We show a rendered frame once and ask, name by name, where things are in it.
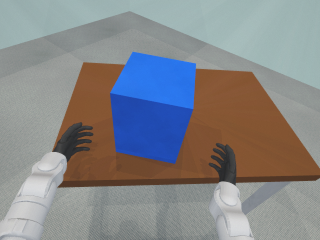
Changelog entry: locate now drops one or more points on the carton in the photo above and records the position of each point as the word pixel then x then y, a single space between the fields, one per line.
pixel 152 102

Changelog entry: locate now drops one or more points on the robot right hand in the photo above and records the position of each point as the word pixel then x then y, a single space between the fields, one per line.
pixel 228 170

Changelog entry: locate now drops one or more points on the right robot forearm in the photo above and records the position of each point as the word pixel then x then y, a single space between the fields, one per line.
pixel 226 208

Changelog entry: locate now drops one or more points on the table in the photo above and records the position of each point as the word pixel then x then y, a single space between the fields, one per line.
pixel 230 108

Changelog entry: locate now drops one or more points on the left robot forearm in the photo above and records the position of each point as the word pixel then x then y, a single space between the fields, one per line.
pixel 28 211

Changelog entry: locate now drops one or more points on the robot left hand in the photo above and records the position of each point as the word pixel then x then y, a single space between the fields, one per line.
pixel 69 140

